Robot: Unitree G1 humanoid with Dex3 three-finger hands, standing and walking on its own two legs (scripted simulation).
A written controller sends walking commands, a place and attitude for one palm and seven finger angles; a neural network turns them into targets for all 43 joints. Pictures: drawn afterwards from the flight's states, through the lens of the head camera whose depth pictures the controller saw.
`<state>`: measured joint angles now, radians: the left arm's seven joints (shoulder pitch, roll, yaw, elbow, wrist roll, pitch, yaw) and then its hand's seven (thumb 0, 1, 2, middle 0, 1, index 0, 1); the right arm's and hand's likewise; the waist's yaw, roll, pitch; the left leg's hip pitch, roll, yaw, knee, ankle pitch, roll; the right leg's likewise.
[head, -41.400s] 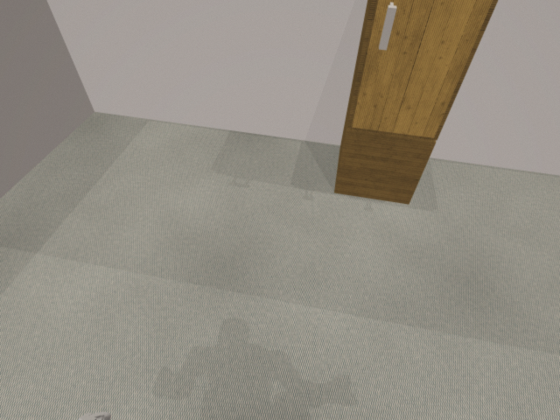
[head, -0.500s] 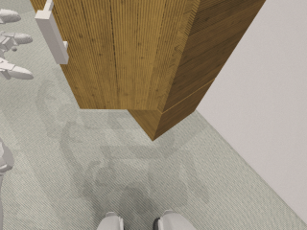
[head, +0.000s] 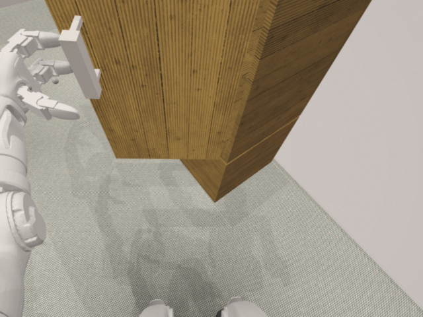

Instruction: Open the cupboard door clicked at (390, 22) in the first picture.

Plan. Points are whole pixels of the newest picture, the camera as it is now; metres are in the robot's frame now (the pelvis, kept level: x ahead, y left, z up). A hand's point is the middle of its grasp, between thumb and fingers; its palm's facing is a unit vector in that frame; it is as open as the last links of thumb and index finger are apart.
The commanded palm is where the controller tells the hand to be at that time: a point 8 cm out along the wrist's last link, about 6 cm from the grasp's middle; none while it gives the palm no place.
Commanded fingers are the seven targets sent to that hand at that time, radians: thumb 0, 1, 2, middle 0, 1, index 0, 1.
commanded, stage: slide the fingers in behind the handle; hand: left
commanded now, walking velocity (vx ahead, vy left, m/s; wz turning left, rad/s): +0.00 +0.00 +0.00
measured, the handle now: (85, 59) +0.57 +0.19 +0.12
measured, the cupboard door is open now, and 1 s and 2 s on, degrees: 54 54 54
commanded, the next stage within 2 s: close the thumb around the handle in 1.04 s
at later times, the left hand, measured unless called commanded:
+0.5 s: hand (74, 82) +0.50 +0.20 +0.12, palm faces -0.05 -1.00 +0.01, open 14.0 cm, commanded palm +0.48 +0.25 +0.12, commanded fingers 0.00 -0.50 0.30 -0.30 -1.20 -0.30 -1.20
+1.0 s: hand (77, 82) +0.50 +0.20 +0.12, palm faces -0.05 -1.00 +0.01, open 14.0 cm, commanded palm +0.48 +0.24 +0.12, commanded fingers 0.00 -0.50 0.30 -0.30 -1.20 -0.30 -1.20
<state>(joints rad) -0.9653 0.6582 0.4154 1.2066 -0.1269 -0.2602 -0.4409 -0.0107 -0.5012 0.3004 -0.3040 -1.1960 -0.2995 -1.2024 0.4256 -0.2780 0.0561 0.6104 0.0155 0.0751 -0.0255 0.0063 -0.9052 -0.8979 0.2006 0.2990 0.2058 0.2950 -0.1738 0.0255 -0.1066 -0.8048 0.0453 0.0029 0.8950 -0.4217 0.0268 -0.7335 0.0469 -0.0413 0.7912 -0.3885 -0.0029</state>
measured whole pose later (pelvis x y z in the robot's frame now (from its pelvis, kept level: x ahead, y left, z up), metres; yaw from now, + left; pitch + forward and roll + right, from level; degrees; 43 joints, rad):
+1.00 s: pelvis +0.00 +0.00 +0.00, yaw +0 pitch +18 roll -3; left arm -0.95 0.56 0.38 1.19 -0.12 -0.29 -0.35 -0.01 -0.50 0.30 -0.30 -1.19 -0.30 -1.20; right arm 0.43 -0.28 0.04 0.62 0.01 0.05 -0.01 0.01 -0.91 -0.90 0.20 0.30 0.20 0.29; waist -0.17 0.03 -0.11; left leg -0.78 0.04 0.01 0.89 -0.42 0.02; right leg -0.72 0.04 -0.04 0.80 -0.39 -0.01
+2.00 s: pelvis +0.00 -0.01 +0.00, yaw +0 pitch +18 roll -3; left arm -0.96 0.54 0.38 1.20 -0.11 -0.29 -0.30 0.00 0.65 0.82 -0.32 -1.33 -0.33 -1.34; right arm 0.42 -0.27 0.04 0.62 0.01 0.05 -0.02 0.01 -0.91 -0.90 0.20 0.30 0.20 0.29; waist -0.18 0.03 -0.10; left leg -0.78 0.04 0.01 0.88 -0.41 0.02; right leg -0.72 0.05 -0.03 0.80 -0.39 -0.01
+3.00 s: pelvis -0.01 -0.04 +0.02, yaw +2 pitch +7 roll +0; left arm -0.42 0.06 0.14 0.58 -0.05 -0.20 0.37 0.01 0.67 0.77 -0.33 -1.33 -0.31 -1.33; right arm 0.31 -0.22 0.00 0.68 -0.03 0.00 -0.01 0.01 -0.91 -0.90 0.20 0.30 0.20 0.29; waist -0.04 0.05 -0.10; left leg -0.51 0.03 -0.01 0.73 -0.34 -0.02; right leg -0.48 0.03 -0.05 0.72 -0.37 -0.05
